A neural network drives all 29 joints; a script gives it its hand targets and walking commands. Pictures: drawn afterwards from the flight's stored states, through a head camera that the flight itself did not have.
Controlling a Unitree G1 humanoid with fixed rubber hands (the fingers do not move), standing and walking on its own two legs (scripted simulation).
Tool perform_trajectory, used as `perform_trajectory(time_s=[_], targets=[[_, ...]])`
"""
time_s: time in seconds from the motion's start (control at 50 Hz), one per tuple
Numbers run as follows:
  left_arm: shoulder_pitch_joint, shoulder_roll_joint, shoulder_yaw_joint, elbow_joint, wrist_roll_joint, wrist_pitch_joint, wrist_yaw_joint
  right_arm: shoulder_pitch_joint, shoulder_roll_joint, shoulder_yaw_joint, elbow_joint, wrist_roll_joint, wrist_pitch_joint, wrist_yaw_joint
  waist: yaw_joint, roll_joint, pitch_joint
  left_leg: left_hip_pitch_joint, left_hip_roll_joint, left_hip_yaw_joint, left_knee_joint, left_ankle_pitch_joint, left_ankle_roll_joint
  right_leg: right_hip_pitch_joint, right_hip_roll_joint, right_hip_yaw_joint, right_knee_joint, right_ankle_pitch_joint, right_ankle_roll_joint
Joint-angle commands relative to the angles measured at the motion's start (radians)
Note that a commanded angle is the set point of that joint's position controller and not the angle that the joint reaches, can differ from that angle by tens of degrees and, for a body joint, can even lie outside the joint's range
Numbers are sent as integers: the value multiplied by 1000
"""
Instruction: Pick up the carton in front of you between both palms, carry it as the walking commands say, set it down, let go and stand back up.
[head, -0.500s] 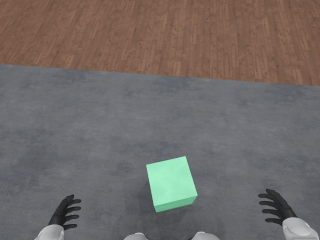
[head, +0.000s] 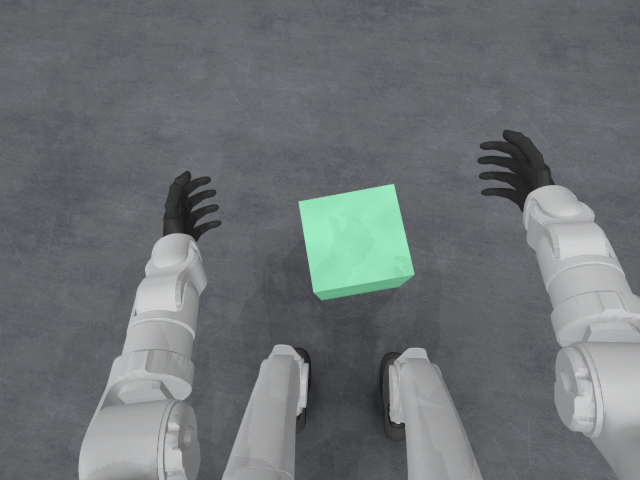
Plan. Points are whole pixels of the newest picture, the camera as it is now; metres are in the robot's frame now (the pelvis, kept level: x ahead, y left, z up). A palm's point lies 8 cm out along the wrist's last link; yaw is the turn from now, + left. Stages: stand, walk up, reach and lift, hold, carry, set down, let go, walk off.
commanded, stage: reach and lift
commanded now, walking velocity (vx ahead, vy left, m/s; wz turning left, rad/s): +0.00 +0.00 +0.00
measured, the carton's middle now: (353, 248) +0.47 +0.00 -0.54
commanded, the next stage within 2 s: none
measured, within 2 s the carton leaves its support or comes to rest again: leaves its support in 1.90 s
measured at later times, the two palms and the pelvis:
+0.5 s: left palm (236, 221) +0.45 +0.19 -0.22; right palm (468, 186) +0.51 -0.18 -0.23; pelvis +0.01 +0.00 -0.08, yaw +2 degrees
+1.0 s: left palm (265, 251) +0.44 +0.19 -0.44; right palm (436, 226) +0.50 -0.18 -0.44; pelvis -0.04 +0.01 -0.26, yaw +3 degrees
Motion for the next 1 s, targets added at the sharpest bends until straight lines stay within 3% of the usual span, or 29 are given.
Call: perform_trajectory(time_s=[0.0, 0.06, 0.12, 0.22, 0.34, 0.44, 0.56, 0.64, 0.72, 0.84, 0.98], targets=[[-315, 76, 48, -77, 6, -8, 25, -394, -155, -27, -32, -6, -14, 10, 19, -81, -787, 208, -57, 99, -87, -3, -28, 399, 34, -6, -129, -17, 26], [-405, 48, 82, -44, 25, -8, 38, -516, -165, -33, 30, -21, -19, 17, 34, -101, -838, 163, -61, 106, -62, -21, -28, 346, 37, -8, -112, -54, 25], [-433, 28, 123, -39, 58, -20, 43, -566, -168, -54, 65, -57, -28, 16, 42, -122, -927, 147, -69, 112, -54, 19, -30, 355, 43, -8, -101, 1, 24], [-413, -4, 175, -58, 113, -68, 22, -560, -121, -91, 70, -106, -64, 8, 35, -143, -981, 66, -79, 122, -34, 128, -30, 370, 50, 0, -68, 173, 27], [-356, -29, 204, -15, 146, -136, -14, -484, -32, -108, 70, -126, -113, -19, 27, -134, -943, -153, -78, 122, 92, 199, -36, 215, 46, 17, 59, 304, 34], [-323, -23, 184, 41, 116, -179, -18, -422, -18, -87, 58, -101, -145, -51, 8, -118, -962, -292, -82, 109, 250, 244, -44, 41, 40, 24, 221, 375, 34], [-339, 29, 82, 4, 7, -207, 14, -451, -105, -4, -38, 4, -174, -87, -17, -129, -1168, -310, -87, 97, 454, 344, -49, -9, 32, 8, 437, 467, 33], [-388, 62, 26, -44, -53, -198, 39, -507, -148, 47, -81, 71, -169, -96, -20, -131, -1247, -311, -88, 107, 564, 314, -50, -49, 28, -8, 542, 398, 35], [-462, 87, 1, -65, -89, -172, 60, -579, -184, 70, -76, 113, -149, -96, -20, -128, -1224, -342, -81, 121, 632, 177, -49, -117, 23, -22, 607, 234, 33], [-597, 99, -4, 63, -101, -152, 69, -690, -203, 98, 87, 140, -139, -91, -11, -102, -981, -422, -59, 115, 707, -37, -37, -333, -3, -13, 658, -48, 26], [-730, 138, -24, 220, -118, -192, 63, -806, -233, 143, 228, 169, -178, -101, -13, -76, -860, -448, -44, 97, 816, -30, -33, -435, -27, 10, 754, -80, 16]])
